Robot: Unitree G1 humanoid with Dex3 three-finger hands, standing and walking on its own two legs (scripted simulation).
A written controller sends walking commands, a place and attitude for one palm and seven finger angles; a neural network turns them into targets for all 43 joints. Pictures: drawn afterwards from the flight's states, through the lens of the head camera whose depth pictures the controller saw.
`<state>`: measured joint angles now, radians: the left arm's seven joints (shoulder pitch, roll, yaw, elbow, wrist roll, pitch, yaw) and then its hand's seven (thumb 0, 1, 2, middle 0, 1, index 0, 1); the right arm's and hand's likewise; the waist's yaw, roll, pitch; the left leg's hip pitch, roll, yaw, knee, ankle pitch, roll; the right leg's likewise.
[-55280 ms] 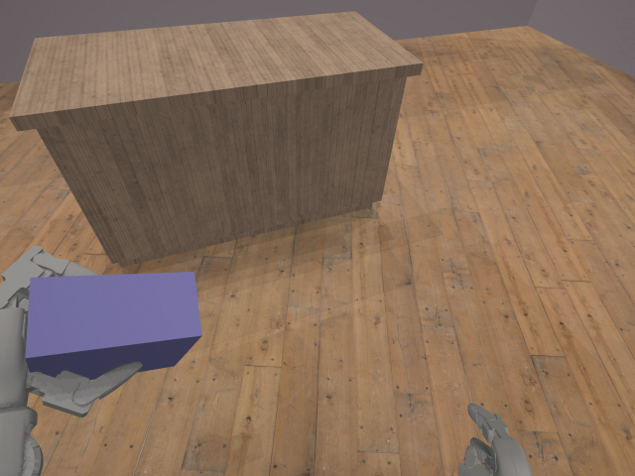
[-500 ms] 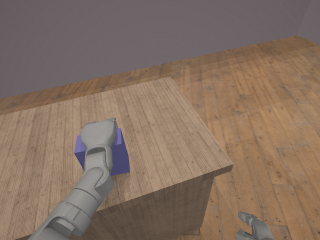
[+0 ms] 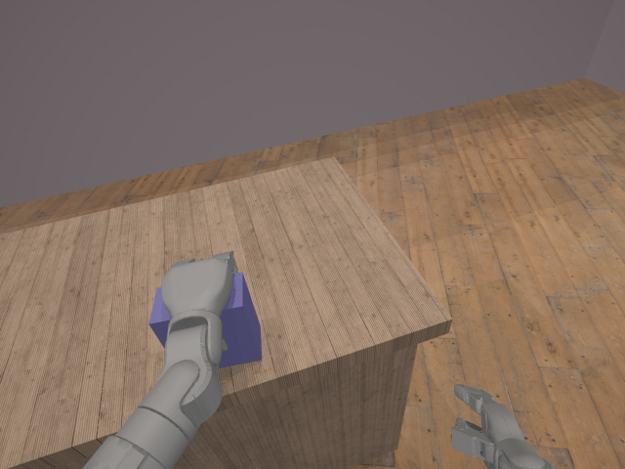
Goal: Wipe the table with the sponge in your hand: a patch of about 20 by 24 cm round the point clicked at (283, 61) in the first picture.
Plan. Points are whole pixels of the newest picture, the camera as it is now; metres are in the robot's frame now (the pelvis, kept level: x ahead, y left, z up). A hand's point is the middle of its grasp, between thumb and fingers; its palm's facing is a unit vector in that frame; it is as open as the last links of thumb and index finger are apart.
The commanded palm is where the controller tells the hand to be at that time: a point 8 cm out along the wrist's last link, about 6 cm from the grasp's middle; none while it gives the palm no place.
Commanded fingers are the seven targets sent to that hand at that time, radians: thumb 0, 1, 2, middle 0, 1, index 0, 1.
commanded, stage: wipe back along the third lane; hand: left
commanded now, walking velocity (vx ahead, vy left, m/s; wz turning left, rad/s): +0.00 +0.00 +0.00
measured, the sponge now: (215, 333) +0.31 +0.19 +0.00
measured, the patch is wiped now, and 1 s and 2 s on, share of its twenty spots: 0.95 0.95 0.95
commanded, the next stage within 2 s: slide back across to the middle lane in 0.02 s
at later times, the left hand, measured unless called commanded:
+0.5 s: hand (196, 327) +0.27 +0.19 +0.07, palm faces +0.06 -0.14 -0.99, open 10.7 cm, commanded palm +0.23 +0.20 +0.12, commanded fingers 0.00 0.10 1.30 -1.20 -1.60 -1.20 -1.60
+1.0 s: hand (170, 335) +0.26 +0.23 +0.06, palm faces -0.01 -0.08 -1.00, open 10.6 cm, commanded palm +0.24 +0.24 +0.11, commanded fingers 0.00 0.10 1.30 -1.20 -1.60 -1.20 -1.60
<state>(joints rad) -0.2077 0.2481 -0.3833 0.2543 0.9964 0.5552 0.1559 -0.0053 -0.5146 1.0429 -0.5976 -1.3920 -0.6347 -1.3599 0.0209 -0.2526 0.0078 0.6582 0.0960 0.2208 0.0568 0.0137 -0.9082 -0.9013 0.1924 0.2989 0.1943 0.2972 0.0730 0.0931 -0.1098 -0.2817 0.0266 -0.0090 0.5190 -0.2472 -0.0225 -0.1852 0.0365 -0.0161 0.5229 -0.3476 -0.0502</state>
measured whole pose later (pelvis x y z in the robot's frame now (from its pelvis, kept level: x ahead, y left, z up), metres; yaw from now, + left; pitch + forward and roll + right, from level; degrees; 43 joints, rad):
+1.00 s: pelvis -0.02 -0.01 +0.00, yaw -1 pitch -2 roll +1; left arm -0.08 0.35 -0.21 0.17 0.97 0.44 0.08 -0.01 -0.54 1.04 -0.65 -1.33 -0.69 -1.29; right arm 0.04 -0.26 0.01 0.70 0.07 0.12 -0.03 0.01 -0.91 -0.90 0.19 0.30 0.20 0.30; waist 0.08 0.10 -0.06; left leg -0.24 0.05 -0.01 0.49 -0.22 -0.02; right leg -0.15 0.06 -0.01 0.51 -0.31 -0.07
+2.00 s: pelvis -0.04 -0.03 -0.01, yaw -1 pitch +7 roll -1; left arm -0.60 0.53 -0.01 0.91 1.00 0.12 0.11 0.03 -0.58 1.05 -0.70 -1.28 -0.74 -1.25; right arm 0.22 -0.29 -0.01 0.73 0.08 0.13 -0.05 0.01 -0.91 -0.90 0.20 0.30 0.20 0.30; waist -0.01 0.09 -0.11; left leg -0.53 0.07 -0.08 0.64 -0.24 0.04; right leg -0.43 0.11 -0.05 0.62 -0.31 -0.10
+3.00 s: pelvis -0.01 +0.05 -0.01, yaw -2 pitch +9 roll -2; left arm -0.67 0.52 0.01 0.90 1.04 0.19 0.13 0.02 -0.56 1.05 -0.67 -1.31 -0.71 -1.28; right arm 0.22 -0.25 -0.01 0.70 0.07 0.17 -0.01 0.01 -0.91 -0.90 0.20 0.30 0.20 0.30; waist -0.03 0.05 -0.12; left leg -0.51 0.00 -0.02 0.62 -0.27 0.03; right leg -0.38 0.03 0.02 0.52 -0.31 0.00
